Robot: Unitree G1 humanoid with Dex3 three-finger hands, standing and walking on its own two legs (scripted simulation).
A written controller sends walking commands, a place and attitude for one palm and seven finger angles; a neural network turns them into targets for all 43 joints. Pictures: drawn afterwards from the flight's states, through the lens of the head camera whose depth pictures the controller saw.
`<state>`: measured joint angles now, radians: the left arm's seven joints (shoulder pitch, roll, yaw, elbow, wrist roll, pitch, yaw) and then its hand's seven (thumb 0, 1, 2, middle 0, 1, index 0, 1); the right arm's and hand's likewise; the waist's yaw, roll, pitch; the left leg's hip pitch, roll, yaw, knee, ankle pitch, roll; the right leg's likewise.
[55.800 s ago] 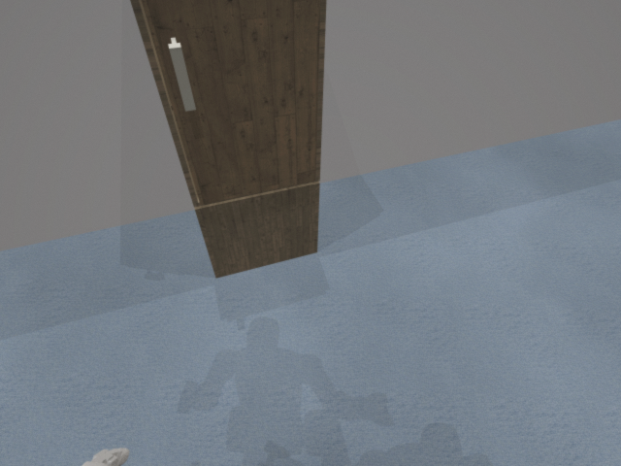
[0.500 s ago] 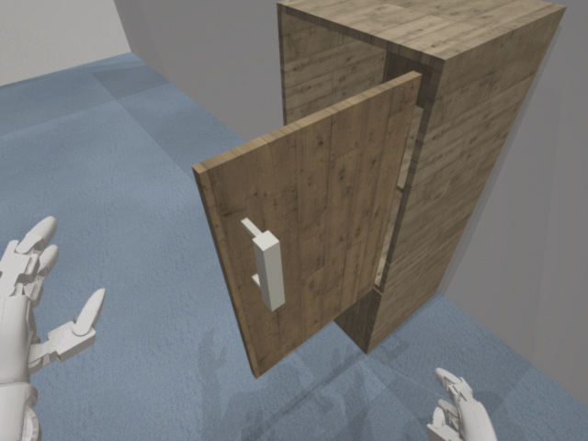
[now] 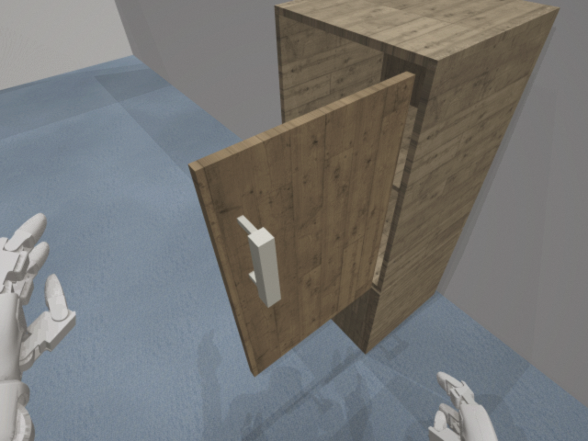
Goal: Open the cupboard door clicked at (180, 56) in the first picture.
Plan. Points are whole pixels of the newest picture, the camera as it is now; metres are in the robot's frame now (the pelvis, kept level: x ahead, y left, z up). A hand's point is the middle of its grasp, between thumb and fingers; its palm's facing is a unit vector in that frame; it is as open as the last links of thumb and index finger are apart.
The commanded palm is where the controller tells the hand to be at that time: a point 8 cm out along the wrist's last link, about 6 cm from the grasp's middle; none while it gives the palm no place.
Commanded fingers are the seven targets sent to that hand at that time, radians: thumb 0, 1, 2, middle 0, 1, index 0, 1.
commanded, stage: step back with the hand held close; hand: left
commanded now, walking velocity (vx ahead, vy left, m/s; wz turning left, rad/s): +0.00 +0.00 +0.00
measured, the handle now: (257, 261) +0.34 +0.11 +0.07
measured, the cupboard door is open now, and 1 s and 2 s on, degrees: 90 90 90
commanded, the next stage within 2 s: stop stepping back and stand still in 1.14 s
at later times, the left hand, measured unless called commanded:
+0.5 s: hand (43, 346) +0.15 +0.28 +0.15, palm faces +0.37 -0.76 -0.54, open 7.4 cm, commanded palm +0.09 +0.31 +0.17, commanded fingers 0.00 0.90 0.90 -0.20 -0.30 -0.20 -0.30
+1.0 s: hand out of the picture +0.05 +0.28 +0.16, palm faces +0.49 -0.71 -0.51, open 7.4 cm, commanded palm -0.02 +0.31 +0.17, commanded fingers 0.00 0.90 0.90 -0.20 -0.30 -0.20 -0.30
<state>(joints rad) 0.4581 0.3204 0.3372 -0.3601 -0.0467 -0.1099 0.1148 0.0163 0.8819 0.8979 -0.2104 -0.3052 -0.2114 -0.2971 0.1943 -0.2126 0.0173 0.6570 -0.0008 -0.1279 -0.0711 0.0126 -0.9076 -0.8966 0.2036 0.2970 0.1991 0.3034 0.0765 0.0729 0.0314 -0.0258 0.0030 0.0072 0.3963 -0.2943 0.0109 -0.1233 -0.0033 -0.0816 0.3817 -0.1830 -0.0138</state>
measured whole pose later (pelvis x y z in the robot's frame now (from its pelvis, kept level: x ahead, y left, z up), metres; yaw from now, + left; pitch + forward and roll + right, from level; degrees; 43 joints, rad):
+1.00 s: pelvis -0.14 +0.00 -0.01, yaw +3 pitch +0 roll -3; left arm 0.54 0.44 0.49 -0.55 -0.01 -0.23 0.17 0.02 0.88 0.90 -0.22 -0.31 -0.22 -0.30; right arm 0.23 -0.18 -0.01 0.60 -0.01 -0.11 -0.07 0.01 -0.91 -0.90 0.20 0.30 0.20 0.30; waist 0.00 0.00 0.05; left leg -0.40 0.03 -0.01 0.59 -0.20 0.02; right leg -0.47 0.05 0.00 1.01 -0.42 0.02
